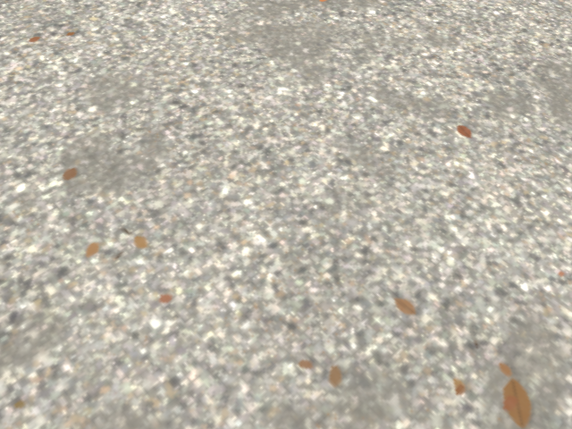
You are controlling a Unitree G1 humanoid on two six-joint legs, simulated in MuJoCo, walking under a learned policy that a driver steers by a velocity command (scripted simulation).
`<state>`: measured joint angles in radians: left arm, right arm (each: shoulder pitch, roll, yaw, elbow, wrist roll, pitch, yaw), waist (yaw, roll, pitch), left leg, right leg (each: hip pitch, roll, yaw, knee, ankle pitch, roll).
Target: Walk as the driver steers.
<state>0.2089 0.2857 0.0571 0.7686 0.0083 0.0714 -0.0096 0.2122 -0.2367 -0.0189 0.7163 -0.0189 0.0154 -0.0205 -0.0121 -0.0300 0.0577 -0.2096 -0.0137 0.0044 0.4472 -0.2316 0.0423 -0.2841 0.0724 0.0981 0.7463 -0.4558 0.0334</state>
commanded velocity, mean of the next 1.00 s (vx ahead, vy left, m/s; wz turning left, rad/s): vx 0.27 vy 0.00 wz -0.03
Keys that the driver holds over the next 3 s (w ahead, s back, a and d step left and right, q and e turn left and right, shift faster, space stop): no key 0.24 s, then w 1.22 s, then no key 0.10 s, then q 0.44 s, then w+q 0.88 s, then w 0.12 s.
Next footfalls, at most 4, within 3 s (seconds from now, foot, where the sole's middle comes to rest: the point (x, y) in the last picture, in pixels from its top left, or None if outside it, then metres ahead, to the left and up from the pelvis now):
0.08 right None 0.01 -0.12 -0.78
0.54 left None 0.10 0.10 -0.78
1.04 right None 0.45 -0.06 -0.78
1.58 left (240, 317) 0.76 0.10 -0.78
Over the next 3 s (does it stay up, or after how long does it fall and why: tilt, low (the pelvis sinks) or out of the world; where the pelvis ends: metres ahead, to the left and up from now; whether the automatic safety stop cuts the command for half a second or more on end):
stays up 0.97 0.23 0.00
